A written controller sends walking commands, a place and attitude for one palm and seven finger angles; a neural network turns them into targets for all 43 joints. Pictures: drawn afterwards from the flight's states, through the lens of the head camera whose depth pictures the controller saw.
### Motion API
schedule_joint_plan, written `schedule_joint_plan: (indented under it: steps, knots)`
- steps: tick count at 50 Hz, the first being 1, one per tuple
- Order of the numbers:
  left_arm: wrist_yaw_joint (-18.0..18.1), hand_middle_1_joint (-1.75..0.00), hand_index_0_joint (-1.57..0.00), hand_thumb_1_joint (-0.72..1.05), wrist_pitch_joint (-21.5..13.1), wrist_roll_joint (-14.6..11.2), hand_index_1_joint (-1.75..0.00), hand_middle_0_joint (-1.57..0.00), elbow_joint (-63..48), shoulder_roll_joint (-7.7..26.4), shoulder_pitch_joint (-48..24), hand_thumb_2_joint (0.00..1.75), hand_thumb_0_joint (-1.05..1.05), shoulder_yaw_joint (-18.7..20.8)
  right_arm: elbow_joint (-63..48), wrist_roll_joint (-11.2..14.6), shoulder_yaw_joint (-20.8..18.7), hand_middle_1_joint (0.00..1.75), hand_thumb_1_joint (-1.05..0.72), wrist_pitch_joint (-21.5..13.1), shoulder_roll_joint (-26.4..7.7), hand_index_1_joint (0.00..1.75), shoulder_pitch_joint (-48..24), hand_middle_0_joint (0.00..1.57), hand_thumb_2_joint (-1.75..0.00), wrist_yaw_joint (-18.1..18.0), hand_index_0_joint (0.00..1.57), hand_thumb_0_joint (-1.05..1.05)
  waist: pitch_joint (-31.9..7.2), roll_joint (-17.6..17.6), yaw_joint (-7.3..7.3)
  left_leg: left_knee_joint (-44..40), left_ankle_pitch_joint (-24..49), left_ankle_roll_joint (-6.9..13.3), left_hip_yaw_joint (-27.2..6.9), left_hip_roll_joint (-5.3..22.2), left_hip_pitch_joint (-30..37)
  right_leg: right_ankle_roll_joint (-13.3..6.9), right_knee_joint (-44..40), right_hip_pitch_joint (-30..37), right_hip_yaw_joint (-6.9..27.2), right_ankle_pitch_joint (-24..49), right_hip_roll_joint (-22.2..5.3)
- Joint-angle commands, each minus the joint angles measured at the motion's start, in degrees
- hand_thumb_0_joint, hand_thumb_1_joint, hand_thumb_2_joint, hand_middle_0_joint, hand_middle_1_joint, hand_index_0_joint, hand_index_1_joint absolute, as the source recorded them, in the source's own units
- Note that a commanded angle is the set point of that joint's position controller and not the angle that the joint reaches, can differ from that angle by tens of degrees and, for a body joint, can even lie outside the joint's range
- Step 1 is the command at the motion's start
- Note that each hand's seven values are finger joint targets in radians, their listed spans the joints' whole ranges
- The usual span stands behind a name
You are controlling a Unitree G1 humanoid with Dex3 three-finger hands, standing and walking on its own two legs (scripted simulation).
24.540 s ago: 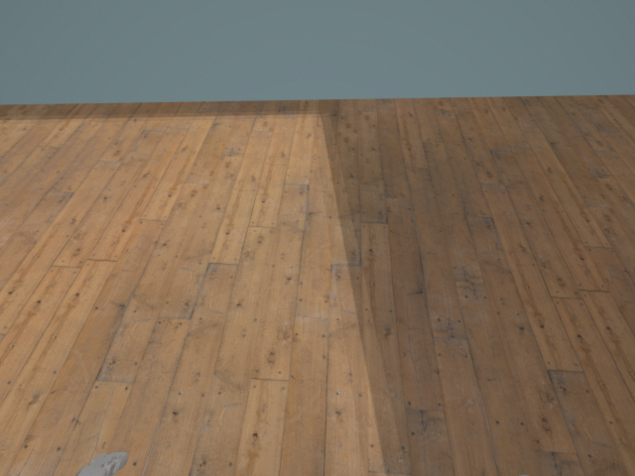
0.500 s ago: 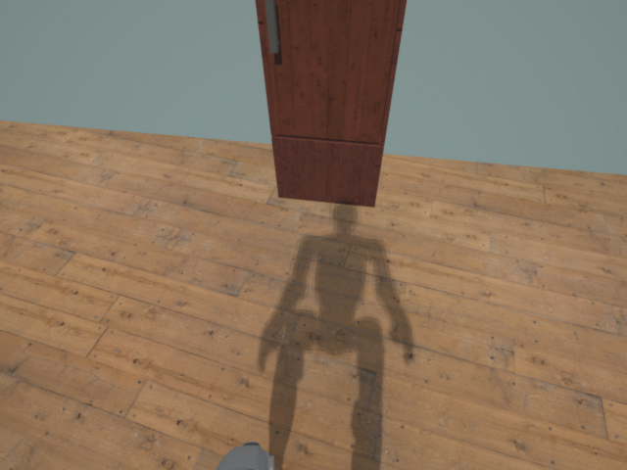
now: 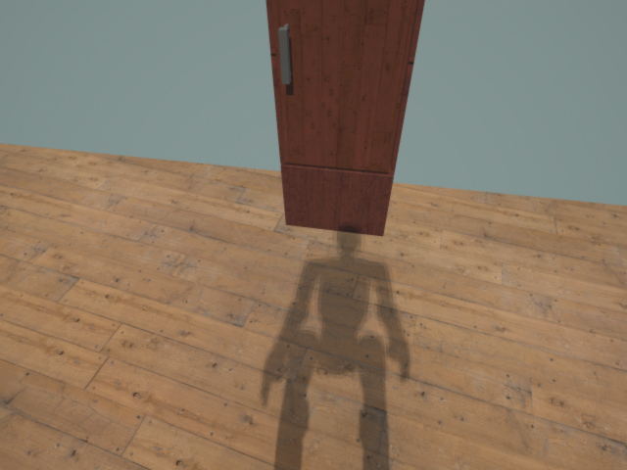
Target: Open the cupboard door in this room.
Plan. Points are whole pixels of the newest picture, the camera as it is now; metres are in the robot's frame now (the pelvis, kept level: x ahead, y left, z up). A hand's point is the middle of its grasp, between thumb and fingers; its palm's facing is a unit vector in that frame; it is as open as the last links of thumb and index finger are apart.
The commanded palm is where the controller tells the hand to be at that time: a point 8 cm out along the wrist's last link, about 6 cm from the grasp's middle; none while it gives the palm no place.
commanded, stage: look at it before walking up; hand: left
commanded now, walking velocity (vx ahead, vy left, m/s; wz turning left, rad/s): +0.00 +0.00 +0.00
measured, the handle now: (286, 54) +1.23 +0.19 +0.03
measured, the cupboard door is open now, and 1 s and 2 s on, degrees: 0 0 0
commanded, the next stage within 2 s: walk to a spot facing it in 0.50 s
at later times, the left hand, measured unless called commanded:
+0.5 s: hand out of the picture +0.03 +0.14 -0.17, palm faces +0.02 -0.98 -0.19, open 7.3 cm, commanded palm none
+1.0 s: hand out of the picture +0.03 +0.20 -0.20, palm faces +0.17 -0.98 -0.13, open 7.4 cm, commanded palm none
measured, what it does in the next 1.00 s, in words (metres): walks ahead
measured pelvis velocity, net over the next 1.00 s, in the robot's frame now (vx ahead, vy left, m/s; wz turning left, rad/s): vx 0.10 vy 0.04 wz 0.11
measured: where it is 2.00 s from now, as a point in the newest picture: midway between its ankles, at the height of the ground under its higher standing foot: (301, 425)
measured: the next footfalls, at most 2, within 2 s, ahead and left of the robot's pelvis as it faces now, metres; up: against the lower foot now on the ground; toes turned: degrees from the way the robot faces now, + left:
right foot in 1.44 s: +0.49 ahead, -0.02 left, +0.00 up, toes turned +0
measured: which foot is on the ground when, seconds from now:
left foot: down 0.00-1.00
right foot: down 0.00-0.94, up 0.96-1.00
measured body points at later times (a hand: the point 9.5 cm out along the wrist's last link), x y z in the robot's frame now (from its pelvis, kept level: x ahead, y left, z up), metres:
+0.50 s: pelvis +0.04 -0.02 +0.01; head +0.05 -0.03 +0.46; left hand +0.03 +0.19 -0.15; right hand -0.01 -0.22 -0.16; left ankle +0.04 +0.11 -0.73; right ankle +0.01 -0.13 -0.73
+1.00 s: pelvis +0.10 +0.04 -0.01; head +0.13 +0.07 +0.44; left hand +0.02 +0.25 -0.18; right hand +0.15 -0.21 -0.15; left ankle +0.09 +0.12 -0.74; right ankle +0.02 -0.11 -0.69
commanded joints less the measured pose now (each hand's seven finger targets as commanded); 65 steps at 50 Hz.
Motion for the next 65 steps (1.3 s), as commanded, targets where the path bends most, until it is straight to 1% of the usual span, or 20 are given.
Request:
schedule_joint_plan:
  steps: [1, 5, 8, 15, 30, 32, 35, 37, 39, 42, 44, 45, 46, 47, 48, 51, 53, 55, 60, 65]
  knots:
    - [0.0, -0.3, -0.2, 0.9, -0.9, -0.3, -0.3, -0.2, -1.7, 7.0, 1.2, 0.9, 0.0, 1.0, -0.5, -0.9, 0.4, 0.3, -0.9, 0.1, -2.8, 0.3, 6.2, 0.2, -0.9, 0.8, 0.2, 0.0, 7.4, -11.5, -3.05, -4.4, -3.3, -0.9, -4.7, 3.2, 5.6, -2.7, -18.4, -15.1, 8.8, -13.8, -5.5]
    - [0.2, -0.3, -0.2, 0.9, -1.0, -0.7, -0.3, -0.2, -1.7, 6.0, 2.8, 0.9, 0.0, 0.9, 1.0, -0.8, 1.2, 0.3, -0.9, -1.0, -2.9, 0.3, 8.1, 0.2, -0.9, 0.5, 0.2, 0.0, 4.3, -1.5, -2.05, -9.2, -0.2, -0.4, -5.9, 4.8, 4.2, -2.1, -14.0, -7.0, 6.0, -2.2, -2.9]
    - [0.3, -0.3, -0.2, 0.9, -1.3, -1.0, -0.3, -0.2, -1.1, 6.1, 4.2, 0.9, 0.0, 1.0, 1.6, -0.7, 1.6, 0.3, -0.9, -1.7, -3.3, 0.3, 8.8, 0.2, -0.9, 0.3, 0.2, 0.0, 1.3, 0.7, -1.19, -9.0, 4.6, -0.4, -5.7, 5.3, 3.8, -2.3, -12.4, -0.9, 5.1, 6.3, -2.7]
    - [0.7, -0.3, -0.2, 0.9, -1.3, -1.2, -0.3, -0.2, -0.4, 5.3, 4.7, 0.9, 0.0, 0.8, 3.5, -0.6, 1.8, 0.3, -0.9, -1.8, -2.1, 0.3, 11.8, 0.2, -0.9, -0.3, 0.2, 0.0, 0.9, -1.1, -1.04, -8.5, 8.0, -0.8, -5.1, 5.6, 4.4, -2.6, -12.1, 2.0, 4.1, 12.3, -3.0]
    - [1.1, -0.3, -0.2, 0.9, -1.1, -0.9, -0.3, -0.2, -0.2, 3.9, 6.0, 0.9, 0.0, 0.6, 4.1, -0.5, 1.3, 0.3, -0.9, -1.4, -1.0, 0.3, 12.7, 0.2, -0.9, -0.6, 0.2, 0.0, 3.6, -1.5, -1.54, -7.5, 8.2, -0.7, -4.6, 5.8, 5.5, -2.6, -12.2, 0.0, 4.1, 13.0, -2.5]
    - [1.0, -0.3, -0.2, 0.9, -1.3, -1.0, -0.3, -0.2, 0.0, 3.9, 6.0, 0.9, 0.0, 0.7, 4.4, -0.8, 1.5, 0.3, -0.9, -1.5, -1.0, 0.3, 13.1, 0.2, -0.9, -0.5, 0.2, 0.0, 4.0, -2.0, -1.61, -6.7, 5.5, -0.6, -4.8, 5.0, 4.8, -2.4, -12.5, 0.2, 3.1, 7.8, -2.6]
    - [0.4, -0.3, -0.2, 0.9, -0.8, -0.6, -0.3, -0.2, -0.5, 6.6, 6.8, 0.9, 0.0, 2.3, 2.5, -1.2, 1.0, 0.3, -0.9, -0.8, -1.1, 0.3, 11.5, 0.2, -0.9, 0.2, 0.2, 0.0, 7.2, -5.5, -0.82, -1.3, -8.1, -0.8, -2.4, 2.0, -2.8, -3.9, -15.4, -0.7, 5.5, -12.6, -5.6]
    - [0.1, -0.3, -0.2, 0.9, -0.6, -0.3, -0.3, -0.2, -0.9, 8.9, 8.8, 0.9, 0.0, 3.6, -0.1, -1.4, 0.6, 0.3, -0.9, -0.6, -1.1, 0.3, 8.9, 0.2, -0.9, 0.7, 0.2, 0.0, 8.7, -10.3, 0.8, 8.2, -12.7, -0.8, -0.7, 0.9, -11.1, -6.9, -20.2, 1.3, 11.6, -22.1, -11.3]
    - [0.1, -0.3, -0.2, 0.9, -1.3, 0.3, -0.3, -0.2, -0.9, 9.3, 10.7, 0.9, 0.0, 4.2, -3.5, -1.5, -0.2, 0.3, -0.9, -0.7, -2.3, 0.3, 3.7, 0.2, -0.9, 1.5, 0.2, 0.0, 11.3, -10.2, 2.46, 18.8, -16.8, -0.4, -2.8, 2.8, -19.7, -10.2, -23.2, 3.2, 16.9, -22.5, -16.9]
    - [-0.1, -0.3, -0.2, 0.9, -2.6, 0.8, -0.3, -0.2, -1.3, 9.4, 8.5, 0.9, 0.0, 4.9, -5.5, -0.9, -0.3, 0.3, -0.9, -1.6, -1.9, 0.3, 2.7, 0.2, -0.9, 2.2, 0.2, 0.0, 9.6, -7.1, 0.69, 16.6, -16.2, 0.1, -5.2, 5.0, -20.4, -10.3, -18.4, 6.7, 11.3, -8.2, -18.6]
    - [-0.4, -0.3, -0.2, 0.9, -2.5, 0.6, -0.3, -0.2, -2.3, 10.0, 4.5, 0.9, 0.0, 5.0, -4.2, -0.7, -0.1, 0.3, -0.9, -2.3, -1.1, 0.3, 8.6, 0.2, -0.9, 2.4, 0.2, 0.0, 5.3, -6.3, -2.53, 6.0, -10.5, 0.2, -2.4, 3.2, -8.0, -7.2, -12.1, 2.6, 3.0, -4.5, -15.2]
    - [-0.8, -0.3, -0.2, 0.9, -2.4, 0.1, -0.3, -0.2, -2.9, 9.8, 3.5, 0.9, 0.0, 4.9, -2.3, -0.9, -0.3, 0.3, -0.9, -2.7, -2.2, 0.3, 14.0, 0.2, -0.9, 2.2, 0.2, 0.0, 1.8, -2.4, -4.78, 0.3, -5.3, 0.2, 0.0, 0.3, 3.9, -5.3, -4.8, -2.7, -1.5, -2.9, -11.6]
    - [-1.3, -0.3, -0.2, 0.9, -2.3, -0.4, -0.3, -0.2, -4.0, 7.6, 2.6, 0.9, 0.0, 4.5, 0.0, -1.4, -1.5, 0.3, -0.9, -3.3, -6.6, 0.3, 21.7, 0.2, -0.9, 1.7, 0.2, 0.0, -1.2, 9.8, -8.13, -6.4, -10.1, 2.5, -10.5, 4.9, 13.6, -2.4, 11.6, -10.3, -6.7, -1.2, -5.5]
    - [-2.0, -0.3, -0.2, 0.9, -2.2, -0.9, -0.3, -0.2, -6.7, 4.4, 1.2, 0.9, 0.0, 3.6, 1.6, -1.8, -3.0, 0.3, -0.9, -3.5, -12.3, 0.3, 27.7, 0.2, -0.9, 0.9, 0.2, 0.0, -1.4, 24.5, -9.38, -15.1, -11.4, 6.9, -33.4, 18.0, 19.2, 1.0, 28.1, -25.7, -7.5, -17.6, 2.0]
    - [-1.8, -0.3, -0.2, 0.9, -2.1, -0.3, -0.3, -0.2, -8.3, 5.2, -2.0, 0.9, 0.0, 3.3, 1.8, -1.3, -3.0, 0.3, -0.9, -2.8, -12.9, 0.3, 28.5, 0.2, -0.9, 0.4, 0.2, 0.0, -0.1, 17.4, -9.45, -16.9, -13.1, 10.2, -36.2, 21.3, 18.9, -0.5, 34.0, -29.3, -0.7, -17.4, 0.3]
    - [-2.2, -0.3, -0.2, 0.9, -2.3, 0.4, -0.3, -0.2, -6.8, 5.1, -4.9, 0.9, 0.0, 3.6, -1.1, -1.3, -1.2, 0.3, -0.9, -3.7, -7.3, 0.3, 17.9, 0.2, -0.9, 0.3, 0.2, 0.0, 7.4, 5.8, -5.21, -19.0, -11.2, 9.3, -28.4, 17.2, 5.2, -1.1, 38.0, -27.9, 3.1, -5.9, -4.0]
    - [-2.7, -0.3, -0.2, 0.9, -2.3, 0.4, -0.3, -0.2, -5.8, 4.5, -2.7, 0.9, 0.0, 3.2, -0.9, -1.2, -0.6, 0.3, -0.9, -5.0, -5.9, 0.3, 17.0, 0.2, -0.9, 0.0, 0.2, 0.0, 5.3, 2.3, -3.32, -18.4, 0.6, 8.0, -21.7, 14.5, 7.7, -0.3, 36.7, -26.4, 2.5, -1.4, -3.9]
    - [-2.6, -0.3, -0.2, 0.9, -1.8, 0.4, -0.3, -0.2, -5.6, 4.1, -1.8, 0.9, 0.0, 3.2, -0.3, -0.9, -0.4, 0.3, -0.9, -5.6, -5.7, 0.3, 18.0, 0.2, -0.9, -0.1, 0.2, 0.0, 3.3, 2.5, -2.46, -17.5, 12.7, 6.5, -16.0, 12.4, 10.7, 0.6, 36.5, -26.5, 1.7, 1.7, -3.2]
    - [-2.7, -0.3, -0.2, 0.9, -1.1, 0.0, -0.3, -0.2, -8.1, 4.6, -7.0, 0.9, 0.0, 3.3, 1.4, -0.6, -0.3, 0.3, -0.9, -5.8, -4.6, 0.3, 20.3, 0.2, -0.9, -0.3, 0.2, 0.0, 4.4, 3.6, -2.28, -16.6, 27.6, 5.5, -10.6, 11.6, 16.5, 1.1, 34.2, -32.8, 0.1, 4.8, -2.2]
    - [-3.2, -0.3, -0.2, 0.9, -1.8, -0.6, -0.3, -0.2, -12.3, 3.3, -16.8, 0.9, 0.0, 2.5, 2.6, -1.2, -0.1, 0.3, -0.9, -5.7, -3.9, 0.3, 22.1, 0.2, -0.9, -0.7, 0.2, 0.0, 8.1, 5.2, -4.27, -15.9, 37.1, 5.3, -6.4, 10.1, 16.8, -0.5, 14.4, -28.4, -2.9, 7.3, 0.0]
